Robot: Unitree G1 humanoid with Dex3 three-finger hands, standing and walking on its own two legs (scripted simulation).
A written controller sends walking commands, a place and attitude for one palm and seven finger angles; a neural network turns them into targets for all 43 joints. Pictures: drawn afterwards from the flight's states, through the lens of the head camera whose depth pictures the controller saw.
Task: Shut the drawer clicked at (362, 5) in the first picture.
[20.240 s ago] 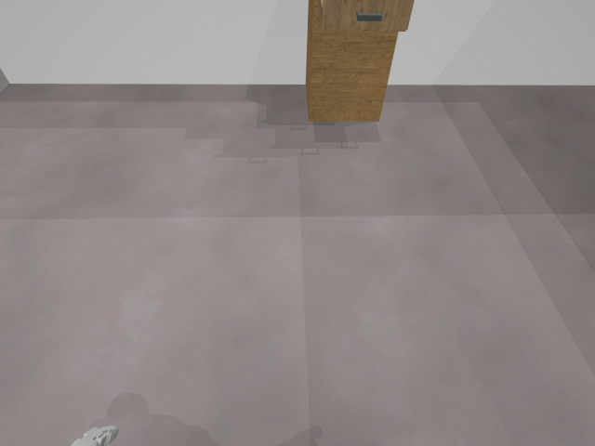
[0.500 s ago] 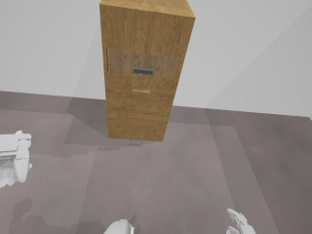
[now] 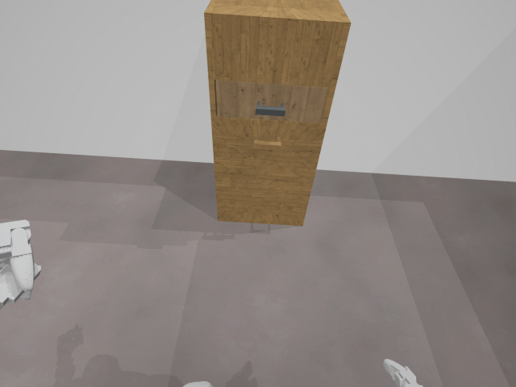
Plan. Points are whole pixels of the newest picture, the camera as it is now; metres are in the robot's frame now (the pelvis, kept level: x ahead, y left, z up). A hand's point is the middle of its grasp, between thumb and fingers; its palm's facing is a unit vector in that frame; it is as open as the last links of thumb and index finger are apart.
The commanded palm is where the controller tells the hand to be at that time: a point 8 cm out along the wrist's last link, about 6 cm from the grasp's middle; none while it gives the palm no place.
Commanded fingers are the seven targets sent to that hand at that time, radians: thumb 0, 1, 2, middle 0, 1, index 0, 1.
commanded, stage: stop stepping back and stand still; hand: left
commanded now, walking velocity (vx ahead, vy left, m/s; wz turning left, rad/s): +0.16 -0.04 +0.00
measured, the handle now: (270, 107) +1.02 +0.04 -0.08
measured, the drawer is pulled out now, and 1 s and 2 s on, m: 0.00 0.00 0.00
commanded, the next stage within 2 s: let the arm hang, fingers relaxed in 0.24 s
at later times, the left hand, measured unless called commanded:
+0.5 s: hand (103, 348) +0.18 +0.26 -0.06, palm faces +0.21 -0.89 -0.39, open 3.1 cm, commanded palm none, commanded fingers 0.00 0.90 0.90 -1.04 -1.21 -1.04 -1.21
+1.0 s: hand out of the picture -0.01 +0.21 -0.16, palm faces +0.07 -0.97 -0.22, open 6.1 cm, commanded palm none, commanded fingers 0.00 0.90 0.90 -0.20 -0.30 -0.20 -0.30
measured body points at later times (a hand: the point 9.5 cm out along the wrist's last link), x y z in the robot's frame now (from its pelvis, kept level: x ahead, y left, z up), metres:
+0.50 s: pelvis +0.01 +0.02 -0.01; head +0.02 -0.01 +0.44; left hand +0.17 +0.31 -0.03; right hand +0.15 -0.22 -0.15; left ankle +0.05 +0.13 -0.73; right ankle +0.03 -0.09 -0.73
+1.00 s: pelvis +0.03 +0.03 +0.01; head +0.05 +0.02 +0.46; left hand -0.01 +0.26 -0.14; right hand +0.03 -0.19 -0.15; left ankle +0.05 +0.13 -0.73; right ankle +0.03 -0.09 -0.73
